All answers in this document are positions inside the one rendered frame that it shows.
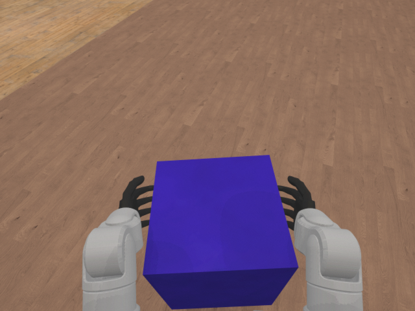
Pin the robot right hand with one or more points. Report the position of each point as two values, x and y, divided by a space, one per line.
302 196

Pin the robot left hand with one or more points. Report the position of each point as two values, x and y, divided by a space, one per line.
131 194

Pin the carton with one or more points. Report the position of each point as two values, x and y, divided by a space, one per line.
218 235

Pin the left robot forearm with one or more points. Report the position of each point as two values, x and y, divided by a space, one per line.
109 263

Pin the right robot forearm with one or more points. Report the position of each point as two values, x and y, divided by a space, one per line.
333 268

